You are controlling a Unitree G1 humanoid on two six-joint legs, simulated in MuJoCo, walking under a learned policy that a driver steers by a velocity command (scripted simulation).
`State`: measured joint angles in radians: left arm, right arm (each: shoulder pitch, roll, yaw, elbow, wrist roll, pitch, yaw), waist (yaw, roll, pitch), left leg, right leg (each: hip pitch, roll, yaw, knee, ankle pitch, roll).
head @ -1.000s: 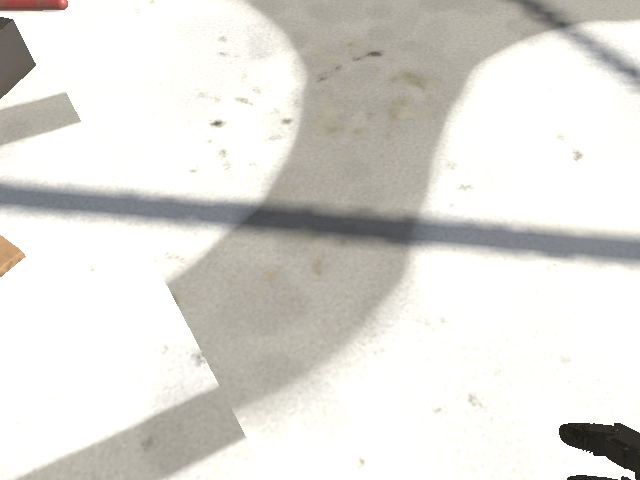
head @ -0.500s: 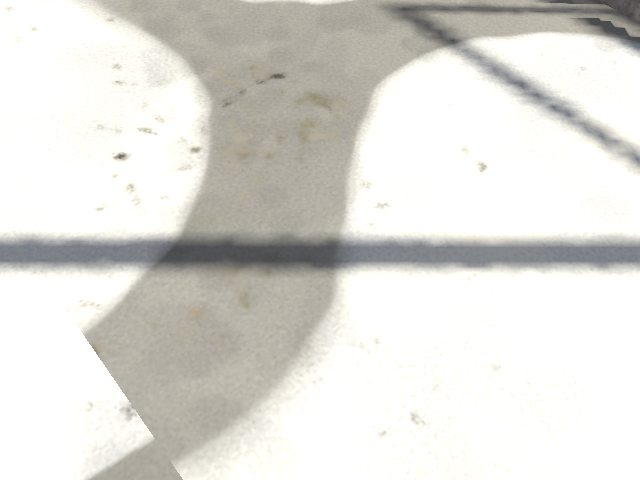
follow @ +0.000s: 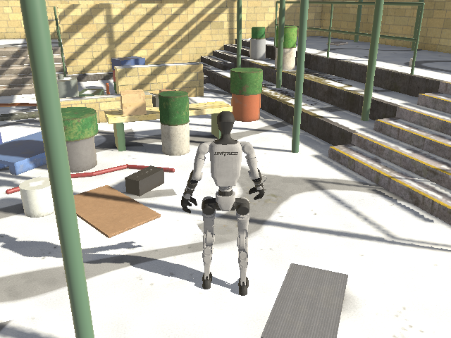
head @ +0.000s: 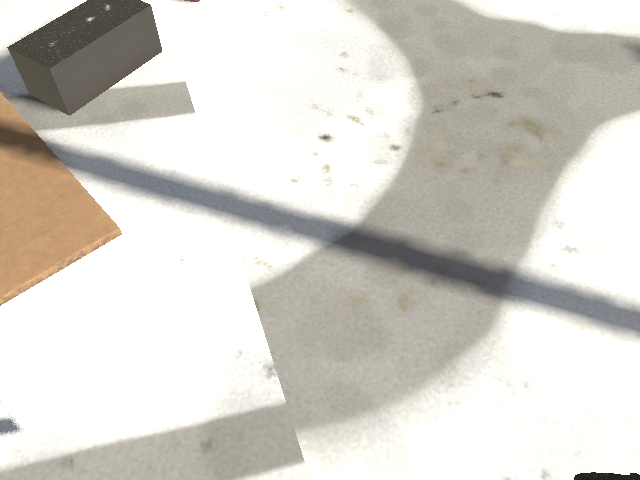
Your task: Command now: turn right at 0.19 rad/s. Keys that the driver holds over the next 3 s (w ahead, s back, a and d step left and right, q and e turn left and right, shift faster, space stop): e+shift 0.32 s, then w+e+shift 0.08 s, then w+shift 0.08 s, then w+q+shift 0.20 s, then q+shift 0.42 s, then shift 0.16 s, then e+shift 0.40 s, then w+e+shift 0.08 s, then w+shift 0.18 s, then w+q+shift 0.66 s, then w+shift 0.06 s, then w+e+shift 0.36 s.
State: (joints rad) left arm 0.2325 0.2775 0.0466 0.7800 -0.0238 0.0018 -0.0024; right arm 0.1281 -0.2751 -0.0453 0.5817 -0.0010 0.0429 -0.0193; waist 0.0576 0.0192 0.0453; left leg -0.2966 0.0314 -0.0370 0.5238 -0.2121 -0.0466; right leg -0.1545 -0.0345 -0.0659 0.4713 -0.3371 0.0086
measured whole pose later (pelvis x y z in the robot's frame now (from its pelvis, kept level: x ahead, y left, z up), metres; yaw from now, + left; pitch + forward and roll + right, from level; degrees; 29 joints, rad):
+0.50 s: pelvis +0.01 -0.03 -0.01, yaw -22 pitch +1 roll +2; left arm 0.34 0.29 0.08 0.69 -0.02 -0.01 -0.02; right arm 0.14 -0.31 -0.10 0.70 0.04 -0.03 0.01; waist 0.03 0.06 -0.01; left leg -0.44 0.09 0.06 1.08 -0.47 0.01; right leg -0.28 -0.01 -0.08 0.69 -0.45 -0.09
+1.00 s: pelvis +0.25 -0.14 -0.02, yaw -7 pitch +0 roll +1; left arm 0.21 0.26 0.01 0.66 0.00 -0.09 0.02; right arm 0.24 -0.33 -0.08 0.70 0.02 -0.05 0.03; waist -0.02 0.02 0.08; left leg -0.44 -0.19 0.03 0.54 -0.10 0.17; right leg -0.35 0.07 0.10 1.43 -0.47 0.05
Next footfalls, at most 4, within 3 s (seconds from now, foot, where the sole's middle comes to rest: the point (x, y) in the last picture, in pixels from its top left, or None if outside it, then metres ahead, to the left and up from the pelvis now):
0.42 right None -0.02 -0.11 -0.77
0.88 left None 0.40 -0.14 -0.77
1.34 right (519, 462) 0.51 -0.33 -0.77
1.72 left None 0.45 -0.11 -0.77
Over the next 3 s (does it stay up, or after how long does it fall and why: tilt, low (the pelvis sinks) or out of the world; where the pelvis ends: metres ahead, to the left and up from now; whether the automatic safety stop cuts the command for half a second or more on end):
stays up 1.18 -0.24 -0.02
